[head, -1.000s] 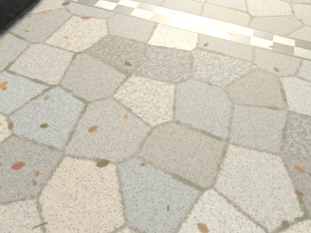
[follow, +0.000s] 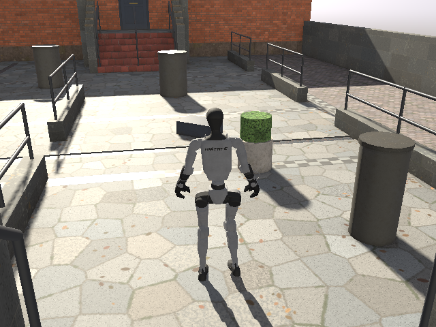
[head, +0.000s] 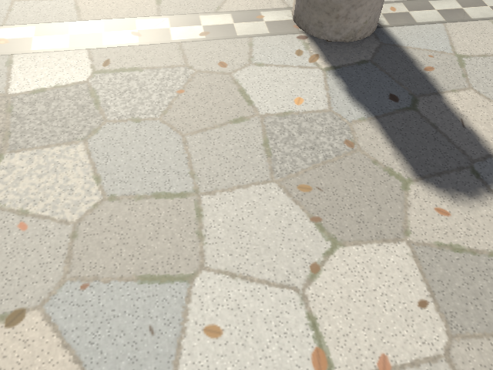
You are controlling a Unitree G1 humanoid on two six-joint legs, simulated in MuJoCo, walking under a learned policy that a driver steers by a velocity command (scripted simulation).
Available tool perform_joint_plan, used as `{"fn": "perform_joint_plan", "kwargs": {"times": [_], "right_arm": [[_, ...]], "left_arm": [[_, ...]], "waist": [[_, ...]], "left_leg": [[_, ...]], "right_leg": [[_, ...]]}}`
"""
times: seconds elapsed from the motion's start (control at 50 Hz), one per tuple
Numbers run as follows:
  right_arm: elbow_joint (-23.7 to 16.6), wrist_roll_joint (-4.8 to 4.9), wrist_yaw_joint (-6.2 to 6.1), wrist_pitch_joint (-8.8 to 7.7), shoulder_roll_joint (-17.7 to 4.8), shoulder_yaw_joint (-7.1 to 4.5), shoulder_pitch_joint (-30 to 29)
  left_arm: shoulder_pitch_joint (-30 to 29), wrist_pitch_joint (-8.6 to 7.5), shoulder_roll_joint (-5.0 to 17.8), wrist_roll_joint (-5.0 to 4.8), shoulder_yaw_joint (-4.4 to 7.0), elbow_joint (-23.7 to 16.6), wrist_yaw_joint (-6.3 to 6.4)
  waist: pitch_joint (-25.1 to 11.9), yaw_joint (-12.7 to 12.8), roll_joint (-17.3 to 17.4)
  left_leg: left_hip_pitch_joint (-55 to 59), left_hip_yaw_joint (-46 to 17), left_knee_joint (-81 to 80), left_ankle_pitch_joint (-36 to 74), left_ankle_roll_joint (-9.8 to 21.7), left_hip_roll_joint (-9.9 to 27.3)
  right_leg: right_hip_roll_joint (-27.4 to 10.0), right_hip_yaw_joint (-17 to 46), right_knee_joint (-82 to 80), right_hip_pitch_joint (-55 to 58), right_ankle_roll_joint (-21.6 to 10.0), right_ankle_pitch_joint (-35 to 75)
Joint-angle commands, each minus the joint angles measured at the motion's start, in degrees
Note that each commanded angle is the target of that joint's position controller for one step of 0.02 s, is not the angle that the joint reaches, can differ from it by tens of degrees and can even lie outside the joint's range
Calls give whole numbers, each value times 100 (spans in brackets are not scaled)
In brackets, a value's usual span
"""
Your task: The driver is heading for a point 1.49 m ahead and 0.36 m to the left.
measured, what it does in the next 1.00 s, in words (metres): steps on the spot, turning left: right foot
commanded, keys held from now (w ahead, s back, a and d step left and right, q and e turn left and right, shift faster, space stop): no key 0.20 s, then q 0.42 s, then w+q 0.28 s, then q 0.08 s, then no key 0.02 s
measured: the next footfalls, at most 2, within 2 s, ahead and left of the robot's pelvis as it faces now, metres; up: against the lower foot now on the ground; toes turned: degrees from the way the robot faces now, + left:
right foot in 0.18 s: +0.01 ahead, -0.15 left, +0.00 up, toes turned +4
right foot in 1.10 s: +0.23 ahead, -0.04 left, +0.00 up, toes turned +31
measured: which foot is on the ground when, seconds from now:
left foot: down 0.00-1.00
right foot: up 0.00-0.16, down 0.18-0.58, up 0.60-1.00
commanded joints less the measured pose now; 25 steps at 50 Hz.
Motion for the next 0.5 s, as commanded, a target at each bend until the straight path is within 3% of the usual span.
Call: {"fn": "perform_joint_plan", "kwargs": {"times": [0.02, 0.08, 0.12, 0.16, 0.18, 0.2, 0.22, 0.24, 0.26, 0.28, 0.34, 0.4, 0.44, 0.46, 0.5], "right_arm": [[-416, 57, -34, -68, -634, -78, -507], [-329, 30, -38, 26, -695, -80, -341], [-255, 43, -36, 92, -855, -105, -111], [-197, 126, -20, 103, -806, -57, -110], [-130, 122, -4, 46, -754, -28, 88], [-130, 8, 36, -45, -676, 17, 160], [-97, -25, 76, -107, -476, 55, 346], [-48, -50, 88, -107, -594, 68, 22], [-100, 11, 86, -83, -681, 34, -248], [-150, 67, 51, -42, -705, 18, -383], [-277, 155, -4, 69, -767, -40, -334], [-331, 158, 14, 151, -722, -101, -144], [-429, 178, 64, 207, -688, -131, -189], [-458, 184, 93, 239, -626, -115, -169], [-436, 197, 150, 284, -619, -108, 13]], "left_arm": [[261, 0, 372, -9, 153, -191, 17], [-51, -48, 15, -3, -10, -280, -23], [-50, -69, 114, -53, 11, -237, -36], [280, -86, 144, -28, 27, -44, -44], [296, -92, 286, 39, 37, -42, -32], [372, -88, 586, 89, 79, -97, 12], [320, -89, 663, 121, 107, 63, -7], [222, -120, 294, 129, 39, -17, -63], [218, -144, 249, 169, 26, -9, -67], [232, -161, 428, 172, 79, -14, -34], [479, -196, 599, 119, 152, 0, 64], [283, -188, 590, 101, 165, -143, 154], [169, -231, 607, 100, 168, -213, 182], [81, -245, 670, 65, 195, -210, 177], [-165, -217, 755, -19, 237, -238, 164]], "waist": [[-336, 193, 1030], [-504, -20, 1306], [-574, -133, 1371], [-522, 70, 1235], [-556, 31, 1056], [-731, -56, 537], [-777, -317, -377], [-647, -36, -193], [-421, 49, -111], [-273, 85, -134], [-72, 126, -519], [-62, 73, -912], [-39, 120, -743], [-53, 86, -541], [-251, 19, -465]], "left_leg": [[339, -1116, -712, 2000, 1080, 1314], [576, -848, -543, 2192, 1033, 1120], [684, -1003, -424, 2242, 1090, 1193], [495, -961, -297, 2162, 904, 1102], [252, -964, -303, 1952, 652, 1047], [-86, -723, -78, 1538, 333, 867], [-2, -235, -208, 603, 34, 421], [118, -155, -71, 371, -162, 328], [-86, -139, 68, 354, -183, 257], [-279, -141, 247, 479, -141, 217], [-745, -106, 866, 500, -115, 85], [-1134, 153, 1973, -1012, -139, 98], [-1530, 132, 2773, -1989, -142, 306], [-1549, 141, 2683, -1973, -143, 414], [-1100, 358, 2139, -1377, -144, 409]], "right_leg": [[-327, -30, 410, -137, 259, 162], [-646, -624, -1131, 417, 296, 170], [-617, -800, -1971, 750, 264, 397], [-568, -911, -3494, 1433, 91, 1697], [-718, -648, -3703, 1883, -54, 2299], [-1206, -192, -3413, 2374, -234, 3496], [-1242, -239, -3021, 2028, -526, 3011], [-1130, -295, -3122, 1754, -613, 2279], [-1098, -306, -3193, 1622, -575, 1884], [-1080, -315, -3217, 1536, -551, 1731], [-1507, -27, -3394, 1378, -799, 1840], [-2316, 470, -3534, 1268, -1382, 2577], [-2719, 572, -3494, 1396, -1674, 3554], [-2707, 398, -3413, 1462, -1636, 3809], [-2495, -78, -3169, 1456, -1427, 4102]]}}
